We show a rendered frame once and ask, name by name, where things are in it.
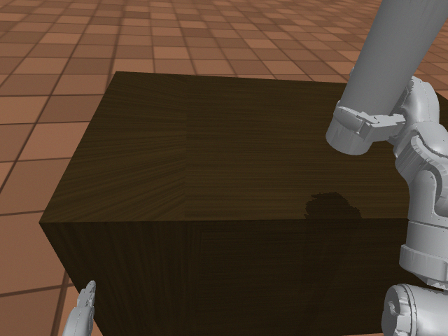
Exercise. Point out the right robot arm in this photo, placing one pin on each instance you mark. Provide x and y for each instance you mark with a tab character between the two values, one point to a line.
421	154

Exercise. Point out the right robot hand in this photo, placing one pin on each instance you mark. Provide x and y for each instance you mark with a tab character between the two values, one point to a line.
418	103

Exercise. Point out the left robot hand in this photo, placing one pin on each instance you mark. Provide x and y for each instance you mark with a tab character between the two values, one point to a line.
80	319

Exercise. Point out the bottle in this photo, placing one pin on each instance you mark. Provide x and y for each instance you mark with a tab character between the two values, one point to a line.
400	36

